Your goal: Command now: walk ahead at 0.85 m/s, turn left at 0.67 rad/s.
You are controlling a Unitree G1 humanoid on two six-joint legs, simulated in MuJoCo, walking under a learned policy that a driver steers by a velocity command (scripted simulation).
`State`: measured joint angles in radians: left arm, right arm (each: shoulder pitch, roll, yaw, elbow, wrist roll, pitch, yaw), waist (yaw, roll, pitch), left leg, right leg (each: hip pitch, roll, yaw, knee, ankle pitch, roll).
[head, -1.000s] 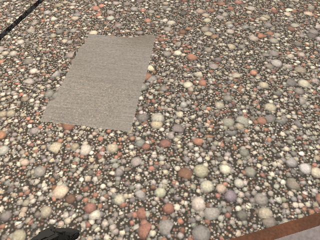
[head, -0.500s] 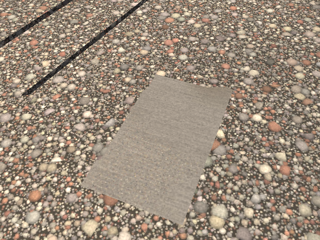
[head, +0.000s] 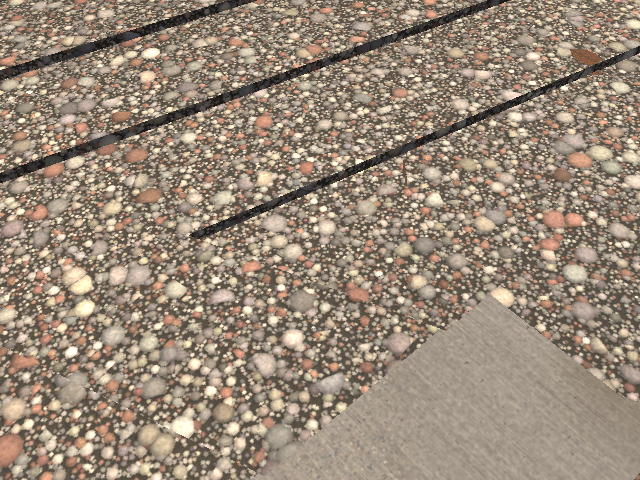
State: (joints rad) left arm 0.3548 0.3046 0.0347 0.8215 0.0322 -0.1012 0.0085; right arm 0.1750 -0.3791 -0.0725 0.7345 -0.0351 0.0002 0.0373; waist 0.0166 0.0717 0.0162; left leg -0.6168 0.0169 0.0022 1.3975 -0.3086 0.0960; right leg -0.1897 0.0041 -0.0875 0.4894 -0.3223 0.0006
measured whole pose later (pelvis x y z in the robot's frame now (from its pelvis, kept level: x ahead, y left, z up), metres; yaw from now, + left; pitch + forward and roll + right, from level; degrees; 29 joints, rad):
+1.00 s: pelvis +0.38 -0.10 -0.03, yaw -38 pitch +3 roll +3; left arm 0.19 0.30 0.09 0.55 -0.01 0.06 0.06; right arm 0.01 -0.29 -0.09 0.76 0.00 0.01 -0.03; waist 0.01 0.00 0.04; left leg -0.57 -0.07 -0.19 0.86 -0.28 -0.07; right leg -0.41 0.15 0.26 0.50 -0.11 -0.06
